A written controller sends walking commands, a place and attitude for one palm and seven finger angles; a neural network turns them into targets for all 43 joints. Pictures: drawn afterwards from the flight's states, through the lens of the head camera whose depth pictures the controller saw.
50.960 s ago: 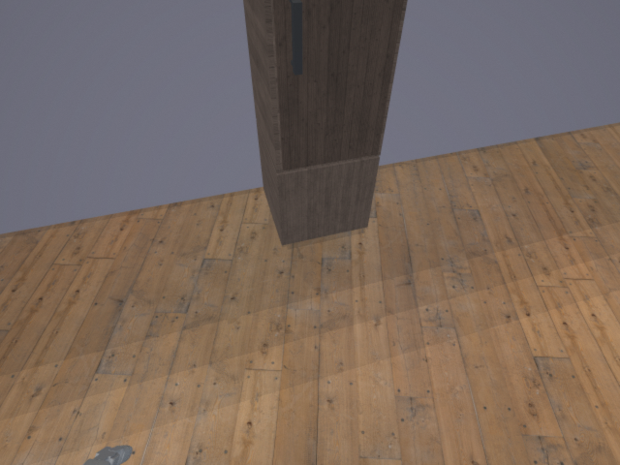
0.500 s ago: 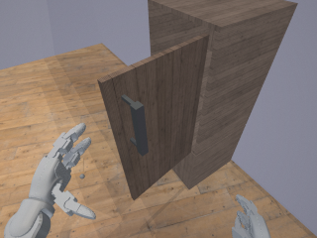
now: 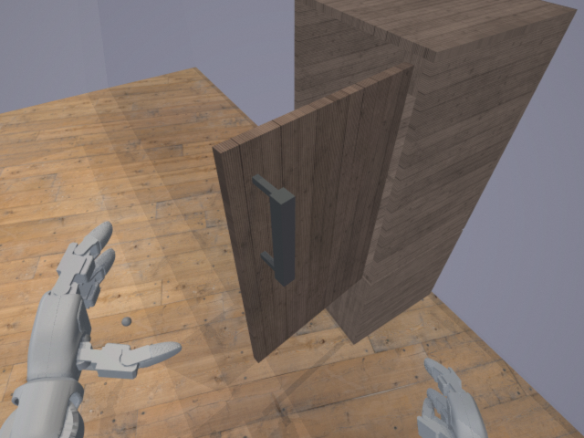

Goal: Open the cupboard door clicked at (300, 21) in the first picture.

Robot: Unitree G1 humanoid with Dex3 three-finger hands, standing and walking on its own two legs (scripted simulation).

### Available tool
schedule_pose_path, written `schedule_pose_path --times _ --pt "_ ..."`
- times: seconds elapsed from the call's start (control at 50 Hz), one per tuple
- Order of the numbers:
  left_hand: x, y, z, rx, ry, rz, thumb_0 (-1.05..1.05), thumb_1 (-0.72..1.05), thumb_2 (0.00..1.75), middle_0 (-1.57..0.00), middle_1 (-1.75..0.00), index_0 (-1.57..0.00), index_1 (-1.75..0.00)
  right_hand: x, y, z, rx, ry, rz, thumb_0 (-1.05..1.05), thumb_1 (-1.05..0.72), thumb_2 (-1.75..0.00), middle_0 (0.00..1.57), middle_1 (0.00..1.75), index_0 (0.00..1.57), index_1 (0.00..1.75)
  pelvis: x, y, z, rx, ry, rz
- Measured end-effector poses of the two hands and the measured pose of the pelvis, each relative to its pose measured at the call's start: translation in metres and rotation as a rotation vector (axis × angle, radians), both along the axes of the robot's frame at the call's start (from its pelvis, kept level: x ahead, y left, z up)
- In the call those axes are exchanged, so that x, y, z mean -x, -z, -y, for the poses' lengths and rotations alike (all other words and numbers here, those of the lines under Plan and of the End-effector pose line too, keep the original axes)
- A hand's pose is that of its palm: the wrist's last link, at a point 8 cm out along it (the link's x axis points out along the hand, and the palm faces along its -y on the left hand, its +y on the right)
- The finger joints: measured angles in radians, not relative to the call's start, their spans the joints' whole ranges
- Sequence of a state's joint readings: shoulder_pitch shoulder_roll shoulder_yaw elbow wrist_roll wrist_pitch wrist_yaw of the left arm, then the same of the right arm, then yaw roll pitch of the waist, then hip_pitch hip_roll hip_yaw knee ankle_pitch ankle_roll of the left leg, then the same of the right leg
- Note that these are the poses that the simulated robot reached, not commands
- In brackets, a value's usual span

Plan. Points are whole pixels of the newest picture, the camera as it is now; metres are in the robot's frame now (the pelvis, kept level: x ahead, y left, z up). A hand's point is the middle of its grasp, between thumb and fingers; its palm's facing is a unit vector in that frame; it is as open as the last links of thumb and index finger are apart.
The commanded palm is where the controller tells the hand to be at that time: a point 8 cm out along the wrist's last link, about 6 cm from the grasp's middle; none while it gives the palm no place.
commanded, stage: draw the hand back to the body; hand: left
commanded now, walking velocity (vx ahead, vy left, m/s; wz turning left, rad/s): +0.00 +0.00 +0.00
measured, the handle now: (273, 233) +0.36 +0.07 +0.10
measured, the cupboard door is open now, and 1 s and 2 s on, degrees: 98 98 98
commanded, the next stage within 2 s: step back with the hand held close in 0.82 s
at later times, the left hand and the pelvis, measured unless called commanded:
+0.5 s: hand (99, 282) +0.23 +0.24 +0.15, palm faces +0.42 -0.81 -0.40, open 8.4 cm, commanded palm +0.18 +0.28 +0.17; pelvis +0.03 -0.01 +0.00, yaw -1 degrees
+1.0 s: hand (114, 283) +0.23 +0.22 +0.16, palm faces +0.41 -0.81 -0.42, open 7.4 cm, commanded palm +0.17 +0.27 +0.17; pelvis +0.03 -0.03 +0.00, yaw -1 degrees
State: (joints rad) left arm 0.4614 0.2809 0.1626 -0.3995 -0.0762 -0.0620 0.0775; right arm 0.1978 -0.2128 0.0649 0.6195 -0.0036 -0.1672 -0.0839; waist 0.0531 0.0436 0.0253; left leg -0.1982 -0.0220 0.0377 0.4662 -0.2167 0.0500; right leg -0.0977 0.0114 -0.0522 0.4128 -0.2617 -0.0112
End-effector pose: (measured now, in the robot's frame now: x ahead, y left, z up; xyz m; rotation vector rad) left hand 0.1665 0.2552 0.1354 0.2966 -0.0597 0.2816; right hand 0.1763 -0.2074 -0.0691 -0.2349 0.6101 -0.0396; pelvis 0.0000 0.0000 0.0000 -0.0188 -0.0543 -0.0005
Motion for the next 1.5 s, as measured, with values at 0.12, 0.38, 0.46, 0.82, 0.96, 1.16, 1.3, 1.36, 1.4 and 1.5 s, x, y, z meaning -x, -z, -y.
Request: schedule_pose_path --times 0.12,0.38,0.46,0.82,0.96,1.16,1.3,1.36,1.4,1.5 --pt "-0.006 -0.014 -0.011 -0.076 -0.05 0.023 -0.01 0.04 0.53 -0.17 -0.3 -0.18 -0.31 0.003 0.011 0.001 -0.011 0.016 -0.07 0.02 -0.9 -0.9 0.21 0.3 0.21 0.3 -0.01 -0.003 -0.002 -0.006 0.008 0.006" --pt "-0.02 -0.027 -0.022 -0.141 -0.098 0.029 0.0 0.49 0.72 -0.19 -0.3 -0.2 -0.31 -0.016 0.009 0.022 -0.007 0.06 -0.088 0.02 -0.9 -0.9 0.21 0.3 0.21 0.3 -0.028 -0.004 0.006 -0.011 0.023 -0.002" --pt "-0.02 -0.033 -0.024 -0.157 -0.123 0.041 0.0 0.63 0.78 -0.2 -0.31 -0.2 -0.31 -0.023 0.007 0.029 -0.001 0.061 -0.078 0.02 -0.9 -0.9 0.21 0.3 0.21 0.3 -0.031 -0.004 0.01 -0.012 0.022 -0.003" --pt "-0.021 -0.03 -0.006 -0.142 -0.131 0.024 0.01 0.89 0.89 -0.21 -0.31 -0.21 -0.31 -0.027 0.01 0.042 -0.011 0.058 -0.094 0.02 -0.9 -0.9 0.2 0.3 0.2 0.3 -0.032 -0.005 0.028 -0.016 0.018 -0.004" --pt "-0.019 -0.036 -0.004 -0.158 -0.129 0.036 0.01 0.89 0.9 -0.21 -0.31 -0.22 -0.31 -0.022 0.014 0.046 -0.022 0.07 -0.101 0.02 -0.9 -0.9 0.2 0.3 0.2 0.3 -0.03 -0.005 0.031 -0.017 0.019 -0.001" --pt "-0.02 -0.034 -0.01 -0.233 -0.058 0.001 0.01 0.89 0.9 -0.2 -0.31 -0.21 -0.31 -0.004 0.011 0.059 0.007 0.152 -0.142 0.02 -0.9 -0.9 0.21 0.3 0.21 0.3 -0.014 -0.003 0.022 -0.002 0.035 -0.068" --pt "-0.009 -0.031 -0.02 -0.251 0.005 -0.009 0.01 0.89 0.9 -0.21 -0.31 -0.22 -0.31 0.023 0.005 0.055 0.041 0.214 -0.156 0.02 -0.9 -0.9 0.2 0.3 0.2 0.29 0.005 0.0 0.007 -0.001 0.049 -0.074" --pt "0.001 -0.035 -0.028 -0.265 0.013 0.028 0.01 0.89 0.9 -0.21 -0.31 -0.22 -0.31 0.037 0.001 0.048 0.052 0.219 -0.152 0.02 -0.9 -0.9 0.2 0.3 0.2 0.29 0.016 0.001 0.001 0.002 0.049 -0.071" --pt "0.009 -0.038 -0.034 -0.273 0.013 0.055 0.01 0.89 0.9 -0.21 -0.31 -0.22 -0.31 0.046 0.0 0.042 0.057 0.214 -0.145 0.02 -0.9 -0.9 0.2 0.3 0.2 0.29 0.025 0.002 -0.004 0.005 0.048 -0.068" --pt "0.039 -0.042 -0.048 -0.302 -0.006 0.108 0.01 0.89 0.9 -0.21 -0.31 -0.22 -0.31 0.067 0.001 0.025 0.054 0.184 -0.115 0.02 -0.9 -0.9 0.2 0.3 0.2 0.3 0.047 0.007 -0.014 0.005 0.041 -0.057"
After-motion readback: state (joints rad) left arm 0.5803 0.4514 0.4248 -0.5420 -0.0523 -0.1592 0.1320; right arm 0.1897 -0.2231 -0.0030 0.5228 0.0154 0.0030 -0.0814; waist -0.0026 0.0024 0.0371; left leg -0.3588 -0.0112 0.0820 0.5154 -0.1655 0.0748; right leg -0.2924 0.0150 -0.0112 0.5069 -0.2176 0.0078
